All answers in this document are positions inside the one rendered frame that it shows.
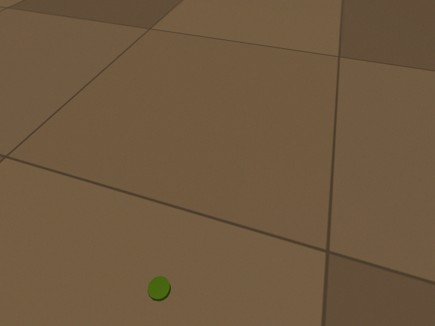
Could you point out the tin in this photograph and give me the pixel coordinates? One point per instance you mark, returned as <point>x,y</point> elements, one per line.
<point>159,288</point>

